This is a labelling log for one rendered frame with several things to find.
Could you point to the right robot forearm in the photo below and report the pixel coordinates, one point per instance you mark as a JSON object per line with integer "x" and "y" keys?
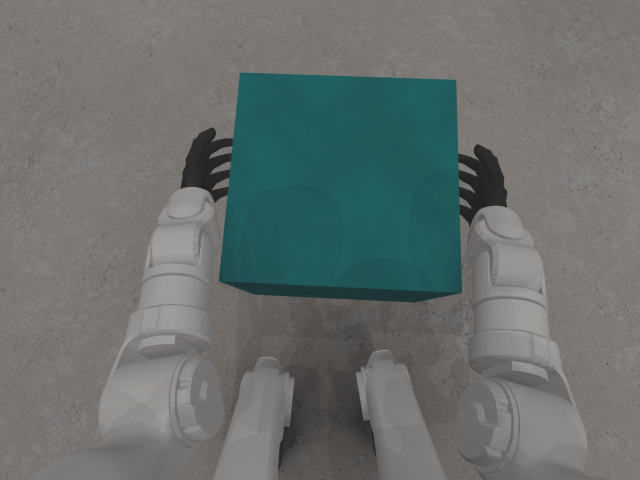
{"x": 511, "y": 338}

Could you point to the robot left upper arm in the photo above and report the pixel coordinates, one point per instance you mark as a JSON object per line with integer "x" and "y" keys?
{"x": 154, "y": 416}

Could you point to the left robot foot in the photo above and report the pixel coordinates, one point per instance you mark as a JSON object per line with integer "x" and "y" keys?
{"x": 280, "y": 449}

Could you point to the robot left thigh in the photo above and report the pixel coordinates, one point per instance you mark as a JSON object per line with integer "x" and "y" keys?
{"x": 263, "y": 409}

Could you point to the robot right upper arm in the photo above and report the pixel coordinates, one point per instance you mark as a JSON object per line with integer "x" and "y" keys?
{"x": 510, "y": 431}

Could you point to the right robot hand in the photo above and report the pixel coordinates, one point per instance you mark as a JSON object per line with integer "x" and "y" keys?
{"x": 489, "y": 187}

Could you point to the left robot hand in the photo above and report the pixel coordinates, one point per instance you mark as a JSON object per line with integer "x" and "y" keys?
{"x": 198, "y": 165}

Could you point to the left robot forearm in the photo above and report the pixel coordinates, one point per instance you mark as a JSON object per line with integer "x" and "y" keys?
{"x": 173, "y": 313}

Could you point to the carton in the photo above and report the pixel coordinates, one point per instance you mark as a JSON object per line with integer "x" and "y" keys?
{"x": 344, "y": 187}

